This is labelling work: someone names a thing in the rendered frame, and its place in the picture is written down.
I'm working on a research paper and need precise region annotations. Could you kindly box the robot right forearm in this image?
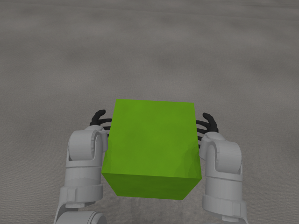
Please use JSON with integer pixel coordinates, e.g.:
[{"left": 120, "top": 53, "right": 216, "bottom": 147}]
[{"left": 199, "top": 132, "right": 249, "bottom": 224}]

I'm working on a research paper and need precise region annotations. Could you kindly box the robot right hand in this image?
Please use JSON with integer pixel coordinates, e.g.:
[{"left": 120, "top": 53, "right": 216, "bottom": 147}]
[{"left": 196, "top": 113, "right": 219, "bottom": 149}]

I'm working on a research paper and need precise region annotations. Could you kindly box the robot left forearm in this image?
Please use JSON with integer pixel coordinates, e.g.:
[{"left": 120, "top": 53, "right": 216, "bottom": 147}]
[{"left": 54, "top": 125, "right": 108, "bottom": 224}]

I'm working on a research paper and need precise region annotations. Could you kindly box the carton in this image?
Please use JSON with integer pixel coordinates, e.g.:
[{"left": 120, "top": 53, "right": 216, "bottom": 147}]
[{"left": 101, "top": 99, "right": 202, "bottom": 200}]

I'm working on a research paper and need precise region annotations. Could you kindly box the left robot upper arm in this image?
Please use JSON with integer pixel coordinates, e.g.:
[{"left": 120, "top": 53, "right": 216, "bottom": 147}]
[{"left": 56, "top": 211, "right": 107, "bottom": 224}]

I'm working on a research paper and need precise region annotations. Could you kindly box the robot left hand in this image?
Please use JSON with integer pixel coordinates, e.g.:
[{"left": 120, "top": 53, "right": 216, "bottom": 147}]
[{"left": 90, "top": 110, "right": 112, "bottom": 137}]

